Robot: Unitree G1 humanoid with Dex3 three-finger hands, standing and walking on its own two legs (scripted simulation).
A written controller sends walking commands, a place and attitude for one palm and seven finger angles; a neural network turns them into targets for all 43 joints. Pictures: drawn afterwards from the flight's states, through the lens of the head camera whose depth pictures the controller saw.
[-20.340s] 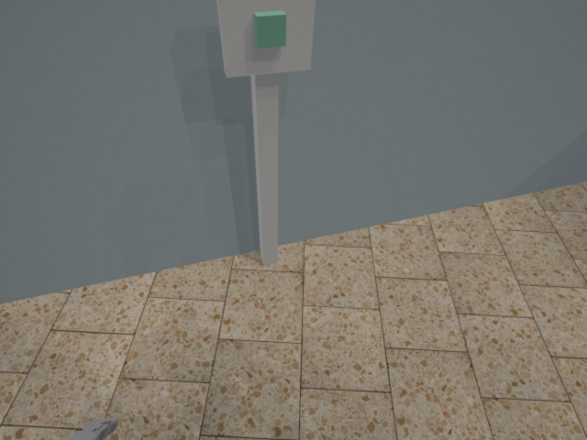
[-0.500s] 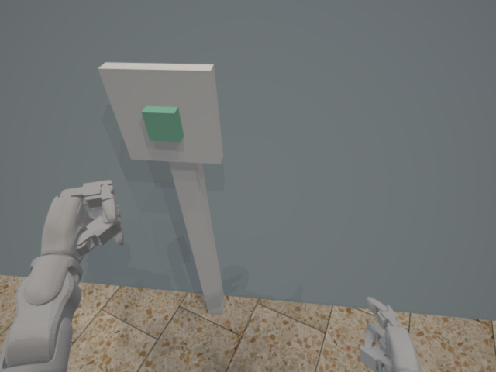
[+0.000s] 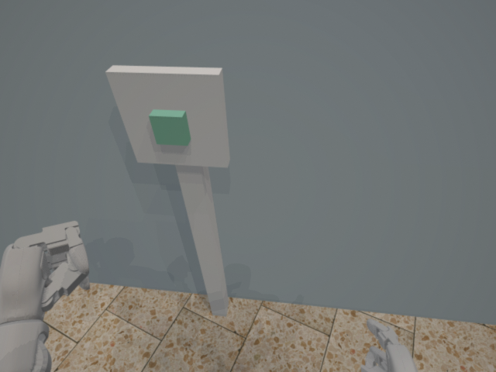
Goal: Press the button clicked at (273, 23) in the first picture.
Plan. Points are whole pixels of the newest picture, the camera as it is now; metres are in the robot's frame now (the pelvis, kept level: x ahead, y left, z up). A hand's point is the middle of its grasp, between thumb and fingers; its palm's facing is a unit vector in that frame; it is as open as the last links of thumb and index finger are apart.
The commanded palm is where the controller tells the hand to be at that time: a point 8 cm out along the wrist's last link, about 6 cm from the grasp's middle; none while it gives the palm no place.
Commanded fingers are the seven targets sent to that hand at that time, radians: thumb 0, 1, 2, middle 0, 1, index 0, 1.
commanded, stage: draw the hand back to the body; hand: left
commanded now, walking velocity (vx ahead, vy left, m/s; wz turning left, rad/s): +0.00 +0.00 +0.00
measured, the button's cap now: (171, 127) +0.50 +0.21 +0.17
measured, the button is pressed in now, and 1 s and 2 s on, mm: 0 0 0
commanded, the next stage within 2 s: step back with the hand held close in 0.38 s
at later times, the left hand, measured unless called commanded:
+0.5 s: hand (67, 271) +0.18 +0.25 +0.16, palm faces +0.43 -0.83 -0.36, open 3.1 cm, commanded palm +0.13 +0.29 +0.17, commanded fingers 0.00 0.90 0.90 -1.30 -1.50 -1.30 -1.50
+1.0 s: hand (39, 295) +0.15 +0.26 +0.16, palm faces +0.35 -0.79 -0.50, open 3.1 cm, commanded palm +0.10 +0.30 +0.17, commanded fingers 0.00 0.90 0.90 -1.30 -1.50 -1.30 -1.50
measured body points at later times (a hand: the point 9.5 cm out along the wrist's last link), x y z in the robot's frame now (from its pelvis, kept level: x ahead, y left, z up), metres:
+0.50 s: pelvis +0.01 +0.01 +0.00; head -0.02 +0.00 +0.45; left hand +0.16 +0.29 +0.18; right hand +0.20 -0.20 -0.08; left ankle -0.02 +0.10 -0.74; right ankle +0.02 -0.10 -0.74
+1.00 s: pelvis -0.04 +0.02 -0.01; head -0.02 +0.03 +0.44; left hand +0.13 +0.30 +0.18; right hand +0.14 -0.22 -0.08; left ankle -0.01 +0.10 -0.74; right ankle +0.02 -0.10 -0.74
